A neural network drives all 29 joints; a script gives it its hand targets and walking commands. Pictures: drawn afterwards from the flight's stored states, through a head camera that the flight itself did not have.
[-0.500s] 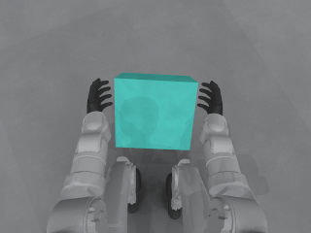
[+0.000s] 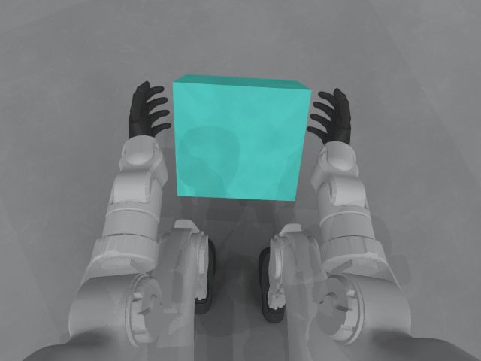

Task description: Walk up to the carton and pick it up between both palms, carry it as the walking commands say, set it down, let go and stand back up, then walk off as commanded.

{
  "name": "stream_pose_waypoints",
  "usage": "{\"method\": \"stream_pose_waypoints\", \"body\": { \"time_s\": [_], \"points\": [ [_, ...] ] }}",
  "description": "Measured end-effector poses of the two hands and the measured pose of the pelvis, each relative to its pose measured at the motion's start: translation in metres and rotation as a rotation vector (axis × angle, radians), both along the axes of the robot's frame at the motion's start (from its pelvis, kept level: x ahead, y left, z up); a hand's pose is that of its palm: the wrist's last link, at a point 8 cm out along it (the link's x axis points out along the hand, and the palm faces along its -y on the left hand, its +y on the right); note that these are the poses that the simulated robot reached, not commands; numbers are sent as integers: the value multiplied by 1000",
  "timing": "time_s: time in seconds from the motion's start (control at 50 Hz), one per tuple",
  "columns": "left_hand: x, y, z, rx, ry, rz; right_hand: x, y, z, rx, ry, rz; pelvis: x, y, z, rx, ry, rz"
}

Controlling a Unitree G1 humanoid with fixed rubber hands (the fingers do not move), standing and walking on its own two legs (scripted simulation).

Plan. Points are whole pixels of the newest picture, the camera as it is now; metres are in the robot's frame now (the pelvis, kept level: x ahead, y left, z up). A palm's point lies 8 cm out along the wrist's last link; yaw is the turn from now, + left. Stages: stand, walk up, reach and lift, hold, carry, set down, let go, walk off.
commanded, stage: set down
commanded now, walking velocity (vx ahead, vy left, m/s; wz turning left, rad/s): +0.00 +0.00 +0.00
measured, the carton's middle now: (239, 135) +0.48 +0.01 -0.22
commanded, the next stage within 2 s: none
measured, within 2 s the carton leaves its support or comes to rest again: neither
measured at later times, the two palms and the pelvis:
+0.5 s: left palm (159, 137) +0.47 +0.16 -0.20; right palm (315, 146) +0.46 -0.14 -0.20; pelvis -0.01 -0.01 -0.05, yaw +1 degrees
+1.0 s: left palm (162, 131) +0.50 +0.17 -0.28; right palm (303, 134) +0.51 -0.14 -0.26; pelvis -0.02 -0.01 -0.10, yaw +0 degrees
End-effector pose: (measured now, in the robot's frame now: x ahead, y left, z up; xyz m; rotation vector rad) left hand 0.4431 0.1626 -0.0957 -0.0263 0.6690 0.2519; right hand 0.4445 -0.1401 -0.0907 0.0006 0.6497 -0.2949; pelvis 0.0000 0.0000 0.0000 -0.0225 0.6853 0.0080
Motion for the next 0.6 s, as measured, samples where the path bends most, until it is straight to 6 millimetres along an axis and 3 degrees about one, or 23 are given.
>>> {"method": "stream_pose_waypoints", "body": {
  "time_s": [0.16, 0.3, 0.6],
  "points": [
    [18, -9, -28, -11, 23, -9, 9, -8, -34, 13, 22, -32, -2, -1, -18, -1, 45, 2],
    [19, -10, -65, 6, 74, -9, 13, -10, -72, 20, 75, -20, 3, -5, -30, 8, 88, 2],
    [32, 4, -121, 18, 35, -21, 28, 1, -122, 15, 35, 22, -15, -6, -66, 7, -39, 2]
  ]
}}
